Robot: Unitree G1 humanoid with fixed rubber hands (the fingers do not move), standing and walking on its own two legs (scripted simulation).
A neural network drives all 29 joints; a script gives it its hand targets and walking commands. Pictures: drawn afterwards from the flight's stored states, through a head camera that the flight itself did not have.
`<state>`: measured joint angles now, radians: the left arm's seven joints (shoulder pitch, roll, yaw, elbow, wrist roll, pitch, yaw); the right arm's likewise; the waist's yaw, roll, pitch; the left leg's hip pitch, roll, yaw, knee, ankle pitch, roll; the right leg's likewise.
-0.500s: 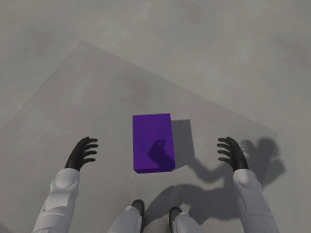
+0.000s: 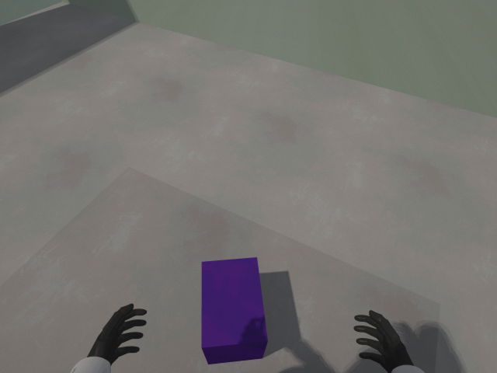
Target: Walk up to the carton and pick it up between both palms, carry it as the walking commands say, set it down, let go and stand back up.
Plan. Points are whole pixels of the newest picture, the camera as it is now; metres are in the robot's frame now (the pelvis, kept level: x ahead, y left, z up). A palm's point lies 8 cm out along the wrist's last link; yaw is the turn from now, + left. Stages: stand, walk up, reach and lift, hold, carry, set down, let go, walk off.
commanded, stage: let go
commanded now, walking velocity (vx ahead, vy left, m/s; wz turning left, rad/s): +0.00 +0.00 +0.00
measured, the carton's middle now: (232, 311) +0.42 +0.05 -0.65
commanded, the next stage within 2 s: stand in 0.26 s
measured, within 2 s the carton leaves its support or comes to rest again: neither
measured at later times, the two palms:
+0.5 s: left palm out of the picture +0.12 +0.30 -0.09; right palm out of the picture +0.12 -0.27 -0.08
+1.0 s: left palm out of the picture +0.12 +0.31 -0.10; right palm out of the picture +0.11 -0.27 -0.09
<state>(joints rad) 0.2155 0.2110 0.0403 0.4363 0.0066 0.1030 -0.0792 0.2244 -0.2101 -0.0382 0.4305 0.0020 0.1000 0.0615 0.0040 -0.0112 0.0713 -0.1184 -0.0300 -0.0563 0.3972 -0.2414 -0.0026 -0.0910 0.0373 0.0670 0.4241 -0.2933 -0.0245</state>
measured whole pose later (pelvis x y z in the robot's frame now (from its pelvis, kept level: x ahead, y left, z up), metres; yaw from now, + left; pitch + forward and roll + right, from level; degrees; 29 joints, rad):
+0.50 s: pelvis -0.01 +0.02 -0.01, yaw +0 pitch -1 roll +0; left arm 0.23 0.33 0.05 0.66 0.04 0.03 0.01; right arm 0.19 -0.32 -0.04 0.71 -0.04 0.02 -0.02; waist 0.00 -0.02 0.01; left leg -0.21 -0.03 -0.04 0.51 -0.29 0.01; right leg -0.16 0.04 0.07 0.48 -0.31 0.00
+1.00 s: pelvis +0.00 +0.02 +0.00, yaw -1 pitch -1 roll +0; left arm 0.18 0.35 0.01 0.83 0.03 0.00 0.03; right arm 0.15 -0.34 -0.02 0.88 -0.03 0.00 -0.03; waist 0.00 -0.02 0.01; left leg -0.15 -0.04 -0.03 0.44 -0.26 0.03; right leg -0.11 0.02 0.07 0.42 -0.29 0.01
